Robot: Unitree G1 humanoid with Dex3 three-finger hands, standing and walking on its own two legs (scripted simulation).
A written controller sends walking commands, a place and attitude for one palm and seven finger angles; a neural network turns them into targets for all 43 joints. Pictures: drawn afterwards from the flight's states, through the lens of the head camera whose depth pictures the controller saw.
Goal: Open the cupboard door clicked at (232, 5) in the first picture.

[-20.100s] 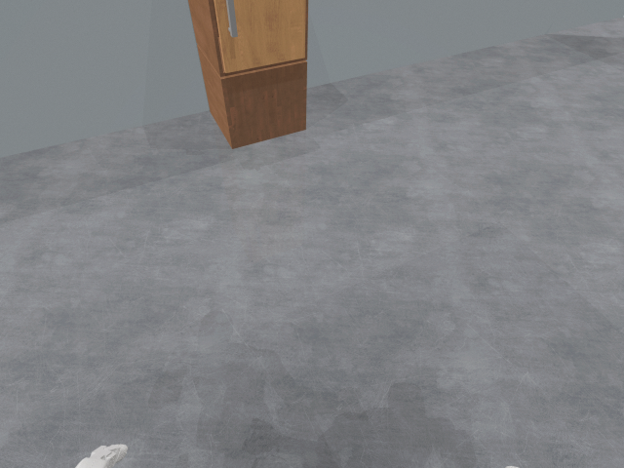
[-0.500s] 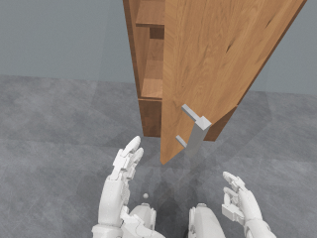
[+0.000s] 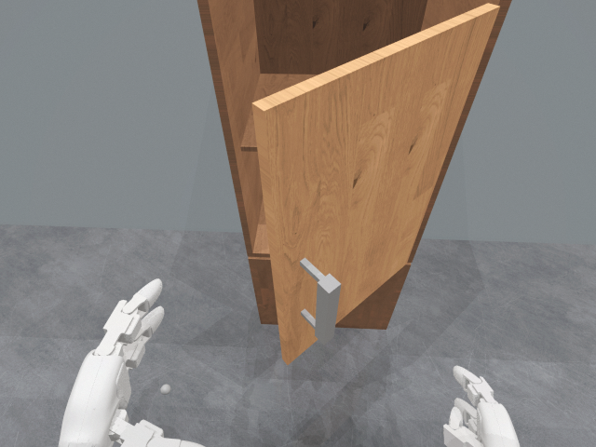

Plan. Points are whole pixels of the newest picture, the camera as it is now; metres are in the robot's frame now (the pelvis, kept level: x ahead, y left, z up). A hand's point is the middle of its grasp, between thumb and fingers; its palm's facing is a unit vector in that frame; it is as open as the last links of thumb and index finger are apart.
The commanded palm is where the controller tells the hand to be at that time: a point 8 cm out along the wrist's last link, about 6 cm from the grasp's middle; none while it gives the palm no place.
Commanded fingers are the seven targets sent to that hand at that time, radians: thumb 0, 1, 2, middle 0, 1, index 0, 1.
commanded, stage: draw the hand back to the body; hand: left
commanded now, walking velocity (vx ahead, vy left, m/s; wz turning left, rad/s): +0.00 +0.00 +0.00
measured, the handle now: (316, 302) +0.35 +0.00 -0.03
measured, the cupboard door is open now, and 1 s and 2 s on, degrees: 44 44 44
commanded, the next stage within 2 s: step back with the hand held close in 0.98 s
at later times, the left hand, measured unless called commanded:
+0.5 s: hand (39, 328) +0.18 +0.23 +0.20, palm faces +0.38 -0.82 -0.43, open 10.3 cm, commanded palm +0.14 +0.28 +0.22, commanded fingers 0.00 0.76 0.84 -0.19 -0.30 -0.19 -0.30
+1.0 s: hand out of the picture +0.20 +0.27 +0.23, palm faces +0.43 -0.81 -0.41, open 7.5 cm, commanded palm +0.16 +0.31 +0.24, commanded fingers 0.00 0.90 0.90 -0.20 -0.30 -0.20 -0.30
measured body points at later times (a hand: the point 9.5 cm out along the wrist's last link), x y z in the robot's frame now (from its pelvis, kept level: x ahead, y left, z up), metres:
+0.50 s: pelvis +0.00 -0.01 +0.05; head -0.02 -0.04 +0.50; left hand +0.16 +0.27 +0.22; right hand +0.18 -0.23 -0.03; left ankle -0.02 +0.10 -0.67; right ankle +0.02 -0.10 -0.67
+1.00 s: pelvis +0.02 +0.01 +0.07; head +0.00 -0.01 +0.52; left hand +0.18 +0.31 +0.25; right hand +0.20 -0.21 -0.01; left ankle -0.02 +0.10 -0.67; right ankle +0.02 -0.10 -0.67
